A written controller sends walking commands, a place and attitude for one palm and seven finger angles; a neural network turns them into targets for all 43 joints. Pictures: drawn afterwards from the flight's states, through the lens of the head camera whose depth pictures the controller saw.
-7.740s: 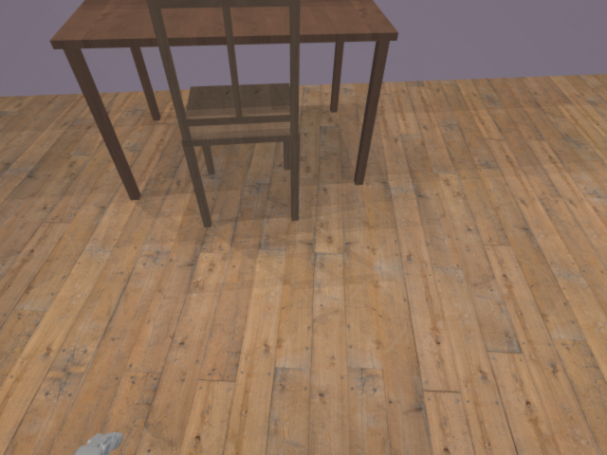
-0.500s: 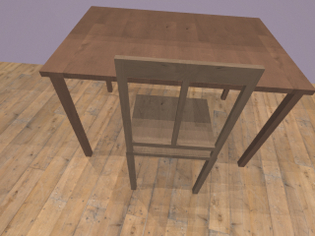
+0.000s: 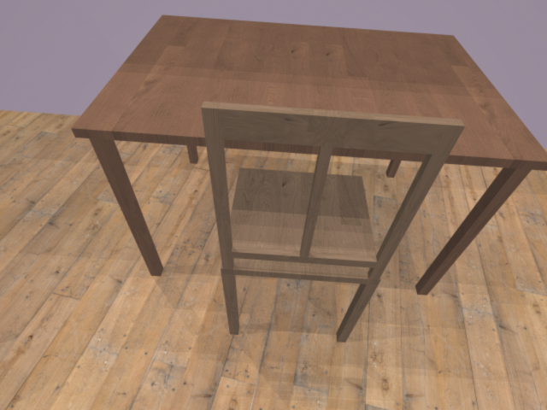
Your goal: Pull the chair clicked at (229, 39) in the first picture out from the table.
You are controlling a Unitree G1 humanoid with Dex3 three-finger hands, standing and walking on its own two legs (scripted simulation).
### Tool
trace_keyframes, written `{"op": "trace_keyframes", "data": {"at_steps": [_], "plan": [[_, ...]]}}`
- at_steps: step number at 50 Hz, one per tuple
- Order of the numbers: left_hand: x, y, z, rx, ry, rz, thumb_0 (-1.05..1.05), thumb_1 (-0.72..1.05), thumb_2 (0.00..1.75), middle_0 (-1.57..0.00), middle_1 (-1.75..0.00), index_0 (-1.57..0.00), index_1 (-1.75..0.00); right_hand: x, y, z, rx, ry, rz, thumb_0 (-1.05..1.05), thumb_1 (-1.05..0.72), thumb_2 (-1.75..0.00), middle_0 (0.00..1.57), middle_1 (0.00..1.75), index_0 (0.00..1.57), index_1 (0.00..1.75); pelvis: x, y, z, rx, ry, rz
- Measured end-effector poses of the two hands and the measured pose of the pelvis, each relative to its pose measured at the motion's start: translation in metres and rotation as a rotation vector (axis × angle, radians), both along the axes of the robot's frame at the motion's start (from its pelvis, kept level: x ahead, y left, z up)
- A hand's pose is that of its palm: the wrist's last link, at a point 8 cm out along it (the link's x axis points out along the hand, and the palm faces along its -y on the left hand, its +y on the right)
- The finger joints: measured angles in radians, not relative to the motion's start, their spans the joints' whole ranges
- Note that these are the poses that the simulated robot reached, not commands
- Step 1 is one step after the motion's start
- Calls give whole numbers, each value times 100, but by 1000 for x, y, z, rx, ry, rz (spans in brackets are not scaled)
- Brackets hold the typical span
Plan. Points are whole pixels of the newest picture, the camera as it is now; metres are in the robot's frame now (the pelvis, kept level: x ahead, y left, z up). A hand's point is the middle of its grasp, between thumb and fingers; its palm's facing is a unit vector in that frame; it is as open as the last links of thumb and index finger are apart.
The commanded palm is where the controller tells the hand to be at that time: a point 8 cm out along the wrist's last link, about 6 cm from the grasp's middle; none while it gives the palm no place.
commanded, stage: look again from close up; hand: left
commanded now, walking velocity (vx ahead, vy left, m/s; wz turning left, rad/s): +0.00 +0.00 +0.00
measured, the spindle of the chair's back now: (313, 208) +0.52 -0.05 -0.05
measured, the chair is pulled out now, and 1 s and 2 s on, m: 0.00 0.00 0.00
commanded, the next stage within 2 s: shuffle to correct the standing spot in 0.24 s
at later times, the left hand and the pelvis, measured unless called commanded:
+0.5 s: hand out of the picture -0.04 +0.15 -0.18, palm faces +0.03 -0.99 -0.15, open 7.3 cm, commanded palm none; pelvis +0.01 -0.01 +0.00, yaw +0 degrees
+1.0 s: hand out of the picture +0.03 +0.10 -0.19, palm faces +0.07 -0.99 -0.13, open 7.4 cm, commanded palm none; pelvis +0.07 -0.04 -0.01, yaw +0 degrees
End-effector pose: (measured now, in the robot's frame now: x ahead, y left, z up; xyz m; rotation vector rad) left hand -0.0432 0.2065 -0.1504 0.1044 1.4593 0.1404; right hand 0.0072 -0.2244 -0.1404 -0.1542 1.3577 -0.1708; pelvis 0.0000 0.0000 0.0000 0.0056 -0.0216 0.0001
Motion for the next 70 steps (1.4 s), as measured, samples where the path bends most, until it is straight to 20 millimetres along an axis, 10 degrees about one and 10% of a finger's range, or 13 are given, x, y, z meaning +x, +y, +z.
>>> {"op": "trace_keyframes", "data": {"at_steps": [31, 42, 53, 70], "plan": [[2, -18, 0, 5, 50, 13, 0, 91, 89, -20, -30, -20, -30, -9, -4, -12, 55, 68, -40, 1, -92, -90, 20, 30, 20, 30, 20, -20, -5, 27, 27, 2], [4, -51, -13, -36, 122, 76, 0, 91, 89, -20, -30, -20, -30, 50, -29, -18, 2, 37, 1, 2, -92, -90, 20, 30, 20, 30, 62, -34, -18, 2, 13, 11], [94, -63, -5, 4, -43, 40, 0, 91, 89, -20, -30, -20, -30, 84, -43, -20, 28, 18, 12, 2, -95, -90, 20, 30, 20, 30, 78, -53, -10, 36, -12, 10], [134, -56, 13, 76, -96, -8, 1, 93, 89, -20, -30, -20, -30, 93, -70, -9, 35, 24, 8, 1, -93, -90, 19, 30, 20, 30, 91, -76, 1, 13, 16, 13]]}}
